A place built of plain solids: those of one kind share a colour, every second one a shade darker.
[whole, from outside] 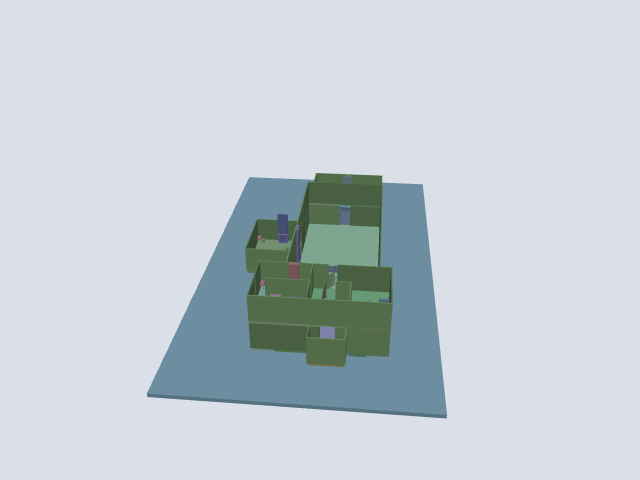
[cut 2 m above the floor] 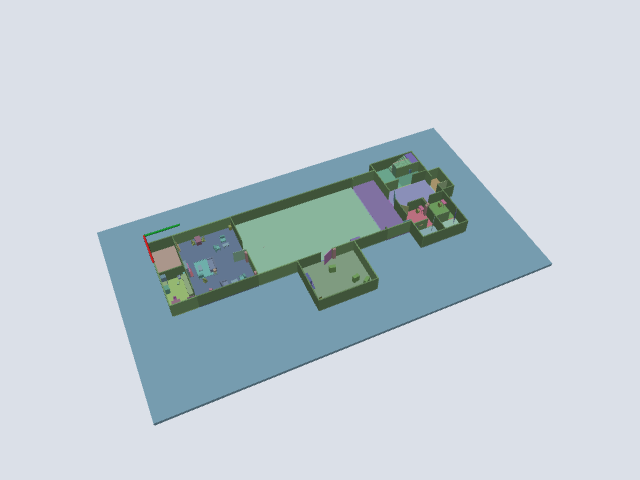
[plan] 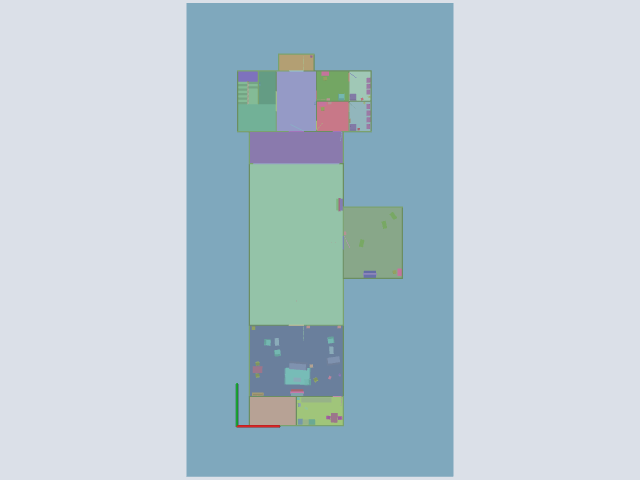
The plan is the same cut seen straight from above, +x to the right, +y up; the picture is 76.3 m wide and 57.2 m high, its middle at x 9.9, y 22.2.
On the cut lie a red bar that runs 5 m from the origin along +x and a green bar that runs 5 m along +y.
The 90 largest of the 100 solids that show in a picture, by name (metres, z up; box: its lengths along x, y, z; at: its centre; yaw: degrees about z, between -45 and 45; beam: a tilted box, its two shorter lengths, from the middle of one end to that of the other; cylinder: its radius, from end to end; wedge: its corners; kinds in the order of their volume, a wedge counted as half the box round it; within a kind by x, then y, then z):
{
 "under_1": {"box": [31.8, 56.44, 0.5], "at": [9.9, 22.22, -0.96]},
 "wall_1": {"box": [0.16, 7.08, 7.47], "at": [0.08, 38.74, 3.43]},
 "wall_2": {"box": [0.16, 3.32, 3.65], "at": [1.48, 1.82, 1.52]},
 "wall_3": {"box": [0.16, 8.37, 3.65], "at": [1.48, 7.79, 1.52]},
 "wall_4": {"box": [0.16, 19.13, 3.65], "at": [1.48, 21.68, 1.52]},
 "wall_5": {"box": [0.16, 22.93, 3.52], "at": [1.48, 23.57, 5.41]},
 "wall_6": {"box": [0.16, 3.67, 3.65], "at": [1.48, 33.2, 1.52]},
 "wall_7": {"box": [5.05, 0.031, 3.65], "at": [2.52, 42.42, 1.52]},
 "wall_8": {"box": [0.13, 3.91, 3.65], "at": [2.56, 40.33, 1.52]},
 "wall_9": {"box": [6.18, 0.13, 3.65], "at": [3.09, 35.13, 1.52]},
 "wall_10": {"box": [6.24, 0.13, 3.65], "at": [3.12, 42.34, 1.52]},
 "wall_11": {"box": [6.54, 0.13, 3.52], "at": [3.27, 35.13, 5.41]},
 "wall_12": {"box": [4.78, 0.13, 3.65], "at": [3.79, 12.04, 1.52]},
 "wall_13": {"box": [0.13, 2.34, 3.65], "at": [4.68, 36.37, 1.52]},
 "wall_14": {"box": [0.13, 2.34, 3.65], "at": [4.68, 41.11, 1.52]},
 "wall_15": {"box": [0.16, 1.84, 3.65], "at": [4.97, 43.36, 1.52]},
 "wall_16": {"box": [1.87, 0.13, 3.52], "at": [5.55, 38.69, 5.41]},
 "wall_17": {"box": [10.01, 0.13, 3.65], "at": [6.41, 3.54, 1.52]},
 "wall_18": {"box": [11.37, 0.16, 3.65], "at": [7.08, 0.08, 1.52]},
 "wall_19": {"box": [0.13, 3.32, 3.65], "at": [7.08, 1.82, 1.52]},
 "wall_20": {"box": [11.37, 0.13, 3.52], "at": [7.08, 12.04, 5.41]},
 "wall_21": {"box": [4.39, 0.16, 3.65], "at": [7.08, 44.36, 1.52]},
 "wall_22": {"box": [0.13, 3.53, 3.52], "at": [7.75, 40.52, 5.41]},
 "wall_23": {"box": [16.08, 0.16, 3.52], "at": [8.04, 42.36, 5.41]},
 "wall_24": {"box": [0.16, 1.84, 3.65], "at": [9.2, 43.36, 1.52]},
 "wall_25": {"box": [0.13, 2.27, 3.52], "at": [9.48, 36.34, 5.41]},
 "wall_26": {"box": [0.13, 2.28, 3.65], "at": [9.48, 37.54, 1.52]},
 "wall_27": {"box": [0.13, 2.28, 3.52], "at": [9.48, 39.94, 5.41]},
 "wall_28": {"box": [0.13, 2.27, 3.65], "at": [9.48, 41.15, 1.52]},
 "wall_29": {"box": [3.43, 0.13, 3.65], "at": [9.7, 35.13, 1.52]},
 "wall_30": {"box": [4.79, 0.13, 3.65], "at": [10.38, 12.04, 1.52]},
 "wall_31": {"box": [8.49, 0.13, 3.52], "at": [11.84, 35.13, 5.41]},
 "wall_32": {"box": [8.14, 0.13, 3.65], "at": [12.01, 42.34, 1.52]},
 "wall_33": {"box": [5.3, 0.13, 3.52], "at": [12.07, 38.74, 5.41]},
 "wall_34": {"box": [6.96, 0.031, 3.65], "at": [12.6, 42.42, 1.52]},
 "wall_35": {"box": [0.13, 3.37, 3.65], "at": [12.68, 19.39, 1.52]},
 "wall_36": {"box": [0.13, 8.34, 3.52], "at": [12.68, 21.87, 5.41]},
 "wall_37": {"box": [0.13, 3.37, 3.65], "at": [12.68, 24.36, 1.52]},
 "wall_38": {"box": [0.16, 3.32, 3.65], "at": [12.69, 1.82, 1.52]},
 "wall_39": {"box": [0.16, 8.37, 3.65], "at": [12.69, 7.79, 1.52]},
 "wall_40": {"box": [0.16, 5.43, 3.65], "at": [12.69, 14.82, 1.52]},
 "wall_41": {"box": [0.16, 5.59, 3.52], "at": [12.69, 14.9, 5.41]},
 "wall_42": {"box": [0.16, 5.04, 3.65], "at": [12.69, 28.72, 1.52]},
 "wall_43": {"box": [0.16, 9.0, 3.52], "at": [12.69, 30.54, 5.41]},
 "wall_44": {"box": [0.16, 3.67, 3.65], "at": [12.69, 33.2, 1.52]},
 "wall_45": {"box": [6.66, 0.13, 3.65], "at": [12.75, 38.74, 1.52]},
 "wall_46": {"box": [0.13, 2.27, 3.65], "at": [13.36, 36.34, 1.52]},
 "wall_47": {"box": [0.13, 2.28, 3.65], "at": [13.36, 39.94, 1.52]},
 "wall_48": {"box": [3.47, 0.031, 7.47], "at": [14.35, 35.05, 3.43]},
 "wall_49": {"box": [0.16, 3.48, 7.47], "at": [16.0, 36.94, 3.43]},
 "wall_50": {"box": [0.16, 3.48, 7.47], "at": [16.0, 40.54, 3.43]},
 "wall_51": {"box": [7.19, 0.16, 3.65], "at": [16.2, 17.62, 1.52]},
 "wall_52": {"box": [7.19, 0.16, 3.65], "at": [16.2, 26.12, 1.52]},
 "wall_53": {"box": [0.16, 8.34, 3.65], "at": [19.72, 21.87, 1.52]},
 "floor_ballroom_1": {"box": [11.05, 19.13, 0.68], "at": [7.08, 21.68, -0.34]},
 "floor_tea_room_1": {"box": [11.05, 8.37, 0.68], "at": [7.08, 7.79, -0.34]},
 "floor_card_room_1": {"box": [6.9, 8.34, 0.68], "at": [16.19, 21.87, -0.34]},
 "floor_under_gallery_1": {"box": [11.05, 3.7, 0.68], "at": [7.08, 33.22, -0.34]},
 "floor_vestibule_1": {"box": [4.67, 7.08, 0.68], "at": [7.08, 38.74, -0.34]},
 "floor_stair_hall_1": {"box": [4.46, 3.17, 0.68], "at": [2.39, 36.78, -0.34]},
 "floor_stair_hall_2": {"box": [2.0, 3.91, 0.68], "at": [3.62, 40.33, -0.34]},
 "stair_main_1": {"box": [1.11, 1.89, 2.79], "at": [1.94, 39.31, 1.09]},
 "stair_main_2": {"box": [1.11, 2.7, 2.29], "at": [1.94, 39.72, 0.85]},
 "floor_kitchen_1": {"box": [5.46, 3.32, 0.68], "at": [9.88, 1.82, -0.34]},
 "floor_tea_store_1": {"box": [5.46, 3.32, 0.68], "at": [4.29, 1.82, -0.34]},
 "floor_gentlemens_cloakroom_1": {"box": [3.74, 3.48, 0.68], "at": [11.42, 36.94, -0.34]},
 "floor_ladies_cloakroom_1": {"box": [3.74, 3.48, 0.68], "at": [11.42, 40.54, -0.34]},
 "stair_main_landing_1": {"box": [2.33, 1.21, 2.12], "at": [1.32, 41.68, 0.76]},
 "floor_gents_wc_1": {"box": [2.5, 3.48, 0.68], "at": [14.67, 36.94, -0.34]},
 "floor_ladies_wc_1": {"box": [2.5, 3.48, 0.68], "at": [14.67, 40.54, -0.34]},
 "upper_floor_landing_1": {"box": [9.26, 2.87, 0.16], "at": [4.79, 36.63, 3.57]},
 "floor_porch_1": {"box": [4.07, 1.87, 0.5], "at": [7.08, 43.34, -0.43]},
 "upper_floor_ladies_retiring_room_1": {"box": [6.37, 3.48, 0.16], "at": [12.73, 36.94, 3.57]},
 "fixture_breast_ballroom_1": {"box": [0.33, 1.4, 7.22], "at": [12.44, 26.42, 3.56]},
 "fixture_breast_tea_room_1": {"box": [1.47, 0.36, 4.76], "at": [7.17, 3.79, 2.33]},
 "fixture_breast_card_room_1": {"box": [1.46, 0.37, 4.53], "at": [15.85, 17.89, 2.21]},
 "fixture_breast_ladies_retiring_room_1": {"box": [1.2, 0.4, 3.57], "at": [11.76, 35.4, 5.38]},
 "sofa_1": {"box": [2.16, 0.93, 0.34], "at": [7.32, 7.2, 0.28], "yaw": -4.6},
 "sofa_2": {"box": [1.6, 0.93, 0.34], "at": [11.47, 7.78, 0.28], "yaw": 8.1},
 "stack_trolley_1": {"box": [0.5, 0.9, 1.09], "at": [14.86, 21.81, 0.55], "yaw": -11.7},
 "stack_trolley_2": {"box": [0.5, 0.9, 1.02], "at": [17.57, 24.01, 0.51], "yaw": 13.2},
 "floor_gap_under_open_1": {"box": [10.25, 0.13, 0.68], "at": [7.08, 31.3, -0.34]},
 "stair_main_guard_1": {"box": [11.05, 0.08, 0.94], "at": [7.08, 31.41, 4.12]},
 "fridge_flat_1": {"box": [0.6, 0.73, 1.66], "at": [7.54, 0.54, 0.83]},
 "wall_foot_1": {"box": [11.37, 0.13, 0.17], "at": [7.08, 12.04, 3.57]},
 "wall_foot_2": {"box": [16.08, 0.16, 0.17], "at": [8.04, 42.36, 3.57]},
 "rug_1": {"box": [2.9, 2.0, 0.08], "at": [7.22, 5.97, -0.03], "yaw": -0.8},
 "range_flat_1": {"box": [0.76, 0.65, 0.94], "at": [8.94, 0.49, 0.47]},
 "billy_1": {"box": [0.28, 0.42, 2.02], "at": [12.89, 23.0, 1.01]},
 "wall_band_1": {"box": [4.79, 0.13, 0.31], "at": [10.38, 12.04, 3.49]}
}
